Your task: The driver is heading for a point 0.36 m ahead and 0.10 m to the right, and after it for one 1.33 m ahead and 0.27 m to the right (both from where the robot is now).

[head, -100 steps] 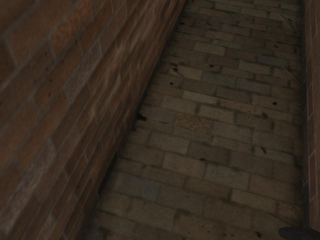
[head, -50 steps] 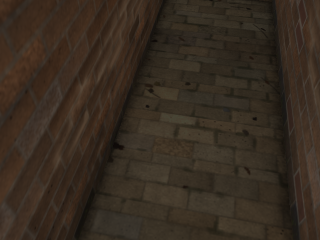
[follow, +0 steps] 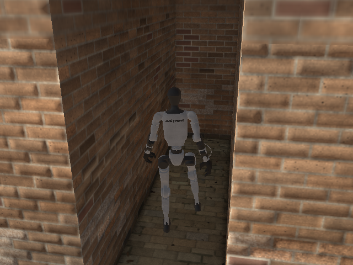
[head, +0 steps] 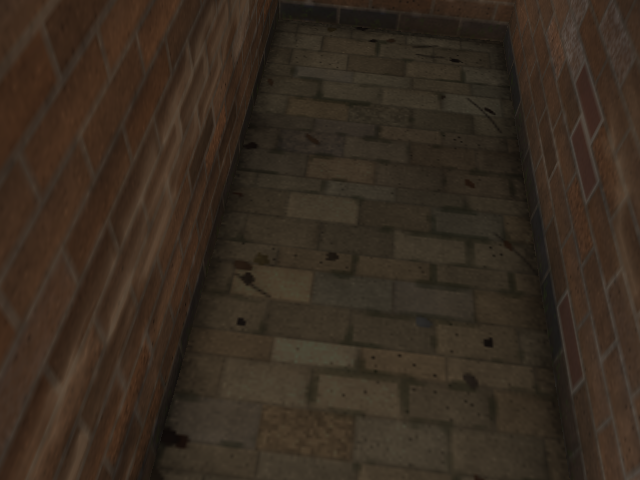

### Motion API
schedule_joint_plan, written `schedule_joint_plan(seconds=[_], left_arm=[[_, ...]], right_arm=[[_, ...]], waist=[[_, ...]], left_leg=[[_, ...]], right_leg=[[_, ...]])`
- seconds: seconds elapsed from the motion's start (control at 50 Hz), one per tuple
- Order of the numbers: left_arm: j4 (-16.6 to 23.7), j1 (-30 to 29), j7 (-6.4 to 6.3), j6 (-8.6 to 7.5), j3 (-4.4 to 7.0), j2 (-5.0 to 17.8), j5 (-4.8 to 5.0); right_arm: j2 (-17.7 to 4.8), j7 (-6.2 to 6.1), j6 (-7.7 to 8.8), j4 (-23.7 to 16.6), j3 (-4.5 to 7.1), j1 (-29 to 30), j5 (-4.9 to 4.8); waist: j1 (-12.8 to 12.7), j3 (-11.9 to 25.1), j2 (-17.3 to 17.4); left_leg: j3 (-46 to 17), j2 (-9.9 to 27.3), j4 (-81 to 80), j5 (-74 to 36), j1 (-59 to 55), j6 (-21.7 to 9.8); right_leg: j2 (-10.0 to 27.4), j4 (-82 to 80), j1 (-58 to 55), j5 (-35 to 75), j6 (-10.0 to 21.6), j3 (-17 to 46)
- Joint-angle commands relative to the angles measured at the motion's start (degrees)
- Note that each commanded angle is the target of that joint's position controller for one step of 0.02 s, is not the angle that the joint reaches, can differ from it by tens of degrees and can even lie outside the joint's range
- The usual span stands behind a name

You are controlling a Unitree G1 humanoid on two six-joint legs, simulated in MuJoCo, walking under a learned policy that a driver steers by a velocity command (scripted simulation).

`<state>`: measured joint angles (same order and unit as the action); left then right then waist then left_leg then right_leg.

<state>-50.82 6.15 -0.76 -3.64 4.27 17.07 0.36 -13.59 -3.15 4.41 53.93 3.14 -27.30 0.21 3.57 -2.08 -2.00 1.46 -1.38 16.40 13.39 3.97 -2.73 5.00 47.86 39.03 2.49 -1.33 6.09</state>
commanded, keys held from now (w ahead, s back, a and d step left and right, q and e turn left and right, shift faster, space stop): no key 0.48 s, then w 0.52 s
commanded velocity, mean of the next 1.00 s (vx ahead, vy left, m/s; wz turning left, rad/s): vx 0.25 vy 0.00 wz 0.00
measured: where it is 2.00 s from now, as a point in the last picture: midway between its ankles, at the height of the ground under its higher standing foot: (359, 276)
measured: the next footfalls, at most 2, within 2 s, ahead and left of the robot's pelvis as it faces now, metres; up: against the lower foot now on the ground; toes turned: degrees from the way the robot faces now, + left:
right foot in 0.18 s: +0.31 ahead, -0.16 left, +0.00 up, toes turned +2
left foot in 0.52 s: +0.27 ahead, +0.07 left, +0.00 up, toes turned -1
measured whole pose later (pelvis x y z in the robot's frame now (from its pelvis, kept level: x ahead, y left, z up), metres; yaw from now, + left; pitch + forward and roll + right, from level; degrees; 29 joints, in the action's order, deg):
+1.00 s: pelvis +0.38 -0.10 -0.01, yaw -1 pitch +2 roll -1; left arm -57.4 12.7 0.7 -4.9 5.0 13.9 0.4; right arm -15.9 -3.9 5.7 54.3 3.8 -20.8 -1.0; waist 0.1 -0.6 1.5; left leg -0.8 5.1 70.0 23.1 26.6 0.1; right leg -3.0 25.2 11.3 -15.6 2.0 -0.1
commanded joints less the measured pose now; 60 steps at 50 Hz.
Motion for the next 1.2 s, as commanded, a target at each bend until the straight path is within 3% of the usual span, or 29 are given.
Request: schedule_joint_plan(seconds=[0.02, 0.08, 0.12, 0.18, 0.2, 0.22, 0.24, 0.28, 0.3, 0.4, 0.46, 0.52, 0.54, 0.56, 0.58, 0.62, 0.66, 0.68, 0.74, 0.8, 0.84, 0.86, 0.88, 0.9, 0.94, 1.0, 1.1, 1.16, 1.2], left_arm=[[2.5, -6.2, 1.97, -0.57, -2.48, -3.2, -0.43], [3.0, -8.6, 2.69, -0.17, -2.69, -1.5, -0.39], [2.8, -7.9, 3.06, -0.89, -1.92, 1.6, -1.54], [-3.0, 9.4, 2.53, -2.54, 1.05, 8.1, -2.53], [-4.1, 13.7, 1.77, -2.22, 1.66, 12.5, -3.18], [-4.4, 13.2, 1.68, -1.41, 0.53, 9.5, -2.4], [-3.7, 12.1, 2.11, -1.04, -0.05, 5.5, -1.51], [-1.2, 3.8, 2.16, -0.79, -0.75, 2.7, -2.2], [-0.7, 1.0, 1.79, -0.74, -0.52, 2.9, -2.81], [-0.3, -2.3, 0.41, 0.99, 0.81, 4.2, -2.84], [-0.1, -3.6, 0.08, 2.0, 1.53, 5.0, -1.81], [-1.6, -3.0, -0.83, 3.02, 1.0, 1.8, 0.06], [-0.9, -2.7, -1.18, 3.23, 0.77, 0.9, 0.67], [0.6, -4.2, -1.25, 2.52, 0.52, 0.0, 0.92], [1.7, -3.5, -1.05, 1.33, 1.13, 2.3, 0.94], [-0.7, 1.2, -0.59, 0.45, 2.85, 4.6, 1.69], [-1.0, -1.5, -0.48, -0.21, 2.38, 1.9, 1.08], [-0.5, -5.1, -0.26, -0.17, 1.71, 0.5, 0.59], [-0.7, -6.8, 0.77, -0.2, 0.36, -2.5, 0.21], [-1.7, -5.1, 1.14, 0.03, 0.46, -0.7, 1.12], [-4.7, 2.8, 0.65, -0.2, 1.52, 1.7, 0.73], [-7.0, 10.4, 0.86, -0.52, 2.98, 4.8, 0.33], [-7.9, 17.8, 0.73, -0.4, 4.66, 11.0, -0.45], [-8.1, 19.9, 1.28, -0.6, 4.78, 13.0, -0.41], [-4.8, 11.7, 1.36, -1.83, 2.78, 6.1, 0.38], [-5.8, 9.8, 1.25, -1.7, 1.8, 3.7, -0.18], [-6.0, 9.5, -0.02, -0.79, 2.4, 6.9, 0.11], [-6.5, 10.7, 0.72, -0.89, 3.36, 9.1, 1.15], [-6.8, 9.7, 0.73, -1.01, 2.95, 8.2, 2.03]], right_arm=[[-9.5, -0.82, 0.87, -3.1, 1.71, 0.7, 0.03], [-10.5, -0.19, 0.97, -1.5, 1.84, -0.5, -0.53], [-11.7, -0.36, 0.87, -1.3, 2.19, 0.5, -1.3], [-10.9, 0.1, -0.37, -1.6, 1.27, 1.2, -1.53], [-6.7, 0.57, 0.22, -2.6, -0.47, -6.7, 0.41], [-1.2, 1.11, 0.55, 0.8, -2.43, -17.5, -0.35], [-7.4, 1.0, 0.37, 2.5, -0.77, -16.2, -1.4], [-9.5, -0.91, -1.19, -1.0, 0.1, -3.5, -1.56], [-9.8, -1.96, -2.14, -2.1, 0.48, -0.2, -1.22], [-5.2, -3.56, -4.78, -3.2, -0.28, 1.2, -1.19], [-4.5, -2.05, -5.72, -3.1, -1.02, 3.6, -1.17], [-3.2, -0.32, -6.06, -1.9, -1.81, 1.9, 1.01], [-7.1, -0.54, -5.75, -1.9, -1.19, 1.0, 1.69], [-11.3, -0.73, -4.97, -1.6, -0.21, 1.1, 1.04], [-13.1, -0.91, -3.58, -2.4, 0.17, 5.4, 0.53], [-11.6, -1.74, -1.19, -1.8, 0.76, 8.0, -0.28], [-9.4, -1.51, -0.02, -0.4, 1.16, 5.3, -1.68], [-9.8, -1.8, 0.14, 0.0, 1.6, 4.6, -1.41], [-11.3, -1.17, -0.52, 1.0, 2.74, 2.5, -1.48], [-11.8, -0.15, -0.55, 0.8, 2.98, 4.1, -2.48], [-10.6, 0.26, -0.54, 0.5, 2.58, 5.7, -2.55], [-8.8, 0.44, -0.33, 0.0, 1.92, 6.3, -1.85], [-4.6, 0.33, 0.27, -2.1, 0.66, 6.6, -0.73], [-4.2, -0.53, 1.63, -3.0, 0.39, 2.7, -0.48], [-8.8, -0.59, 2.62, -2.9, 1.52, 4.7, -1.83], [-8.6, -1.39, 2.52, -4.7, 2.16, 8.7, -0.72], [-2.7, -0.63, 0.51, -7.9, -0.67, 14.1, -1.35], [-3.7, 1.14, -0.42, -8.0, -1.51, 14.9, -2.24], [-6.5, 1.23, -0.99, -6.1, -0.42, 8.2, -2.01]], waist=[[-0.3, -4.2, 6.5], [-0.2, -2.8, 10.0], [-1.1, -1.1, 13.4], [-9.8, 7.9, 12.3], [-7.0, 16.7, -0.4], [-3.2, 28.5, -11.2], [-4.4, 28.3, -5.8], [-4.3, 13.7, -0.8], [-3.2, 10.6, -0.6], [0.1, 6.0, -4.4], [0.7, 6.1, -4.7], [2.8, 3.2, -5.2], [2.7, 0.7, 1.7], [2.4, -2.0, 15.3], [0.8, -4.4, 22.0], [-2.8, -5.3, 14.0], [-0.7, -4.9, 9.3], [0.4, -4.2, 7.3], [1.5, -1.6, 12.4], [-1.0, -1.8, 12.0], [-5.4, 0.5, 11.9], [-9.1, 5.8, 8.4], [-10.9, 9.0, -6.9], [-9.3, 12.1, -16.7], [-7.3, 5.0, -8.2], [-5.2, -1.8, -3.7], [-3.2, -4.8, -2.5], [-1.8, -3.2, -2.6], [3.3, -1.4, -2.8]], left_leg=[[-2.4, 9.8, -6.2, -24.2, 11.2, -4.8], [-2.7, 11.6, -4.1, -24.2, 6.1, -3.8], [-3.2, 13.2, -0.5, -28.3, 0.7, -3.0], [-2.1, 8.9, 20.5, -38.2, -0.9, 0.9], [-1.8, 5.5, 38.2, -9.2, 15.9, 4.0], [-6.2, 2.0, 55.8, 29.8, 22.7, 6.4], [-9.4, 4.1, 60.2, 28.3, 21.9, 6.4], [-5.6, 5.9, 58.3, 23.9, 24.3, 7.5], [-5.6, 7.0, 55.5, 20.9, 22.6, 7.3], [-3.6, 6.5, 36.5, 17.2, 13.8, 6.1], [-1.3, 5.0, 24.5, 9.1, 7.3, 4.3], [2.7, 2.1, 15.1, 9.6, -0.3, 3.0], [-5.5, 6.7, 8.3, 23.4, 4.5, -0.4], [-22.3, 15.9, -4.9, 40.6, 11.9, -6.8], [-35.0, 23.1, -11.6, 38.7, 14.5, -11.1], [-29.0, 21.2, -6.5, 22.2, 6.4, -9.1], [-21.2, 18.0, -2.5, 6.0, -3.5, -6.2], [-18.2, 17.1, -3.0, 2.1, -4.5, -5.8], [-11.8, 13.5, -1.5, -2.7, 1.4, -5.5], [-12.3, 14.3, -2.0, 1.7, 8.6, -6.1], [-10.1, 12.6, 5.1, -4.7, 11.3, -4.5], [-5.9, 9.0, 15.9, -10.5, 13.6, -2.8], [0.5, 4.2, 34.3, -1.6, 26.7, 1.8], [-2.8, 2.3, 49.8, 19.9, 36.3, 2.8], [-5.3, 7.4, 61.8, 13.4, 43.1, 1.7], [-4.0, 10.0, 54.8, 7.1, 40.3, 3.4], [0.4, 7.9, 30.4, 4.6, 27.2, 5.5], [3.5, 4.8, 22.9, 0.4, 17.5, 3.4], [3.8, 2.6, 18.6, 0.5, 7.0, 1.7]], right_leg=[[-4.0, -12.6, -10.1, 12.5, -0.9, -6.3], [-4.9, -17.4, -13.5, 11.3, 0.1, -5.1], [-5.2, -19.5, -14.9, 4.8, 2.2, -4.6], [-6.6, -24.1, -33.0, 12.3, 6.1, -5.3], [6.7, -13.0, -53.7, 43.6, 12.5, 7.0], [18.4, -13.6, -62.0, 46.9, 22.8, 22.6], [14.8, -17.1, -54.6, 38.4, 22.4, 21.0], [10.2, -23.0, -37.9, 33.4, 17.9, 12.0], [8.8, -25.2, -31.7, 29.1, 16.6, 9.9], [4.7, -31.0, -19.1, 10.2, 14.4, 4.7], [2.9, -33.2, -17.3, -9.5, 12.1, 4.3], [-2.3, -31.9, -12.0, -35.4, 6.1, 2.9], [-6.5, -25.0, -10.9, -40.4, 3.8, -0.9], [-12.2, -6.3, -11.6, -36.8, 1.4, -6.8], [-9.4, 8.5, -8.9, -34.0, 1.0, -2.1], [-7.5, 16.5, -0.6, -29.9, 1.8, 0.7], [-5.6, 7.0, 4.4, -24.4, 1.5, 0.6], [-4.6, -0.3, 2.7, -21.6, 0.6, -1.5], [-6.1, -11.6, -11.6, -21.1, -0.2, -7.5], [-7.4, -19.5, -22.7, -16.4, 1.7, -10.0], [-8.3, -23.6, -32.8, -16.1, 3.4, -9.9], [-6.6, -23.4, -41.9, -14.1, 4.8, -7.3], [5.9, -27.3, -52.0, -15.3, 10.3, 12.1], [14.4, -32.8, -53.7, -22.6, 18.2, 30.5], [11.8, -32.9, -47.8, -25.4, 16.6, 22.5], [7.4, -35.1, -37.6, -7.5, 14.4, 12.2], [3.3, -38.2, -24.1, -7.2, 13.3, 2.3], [3.4, -36.5, -22.5, -8.5, 13.2, 1.4], [2.9, -28.8, -22.5, 2.2, 11.2, 0.7]])
Velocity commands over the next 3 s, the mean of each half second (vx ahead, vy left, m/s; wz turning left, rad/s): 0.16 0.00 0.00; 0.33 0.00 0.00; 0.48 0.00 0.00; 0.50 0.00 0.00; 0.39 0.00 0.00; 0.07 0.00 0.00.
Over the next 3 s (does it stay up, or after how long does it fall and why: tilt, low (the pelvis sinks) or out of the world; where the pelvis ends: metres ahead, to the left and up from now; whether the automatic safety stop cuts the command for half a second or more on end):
stays up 1.36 -0.24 -0.01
